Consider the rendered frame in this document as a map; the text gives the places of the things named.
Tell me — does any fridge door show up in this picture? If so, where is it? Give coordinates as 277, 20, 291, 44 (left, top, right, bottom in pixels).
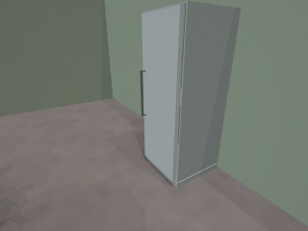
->
141, 4, 186, 181

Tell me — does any handle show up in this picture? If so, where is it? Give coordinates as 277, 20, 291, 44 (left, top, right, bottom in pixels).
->
140, 70, 146, 116

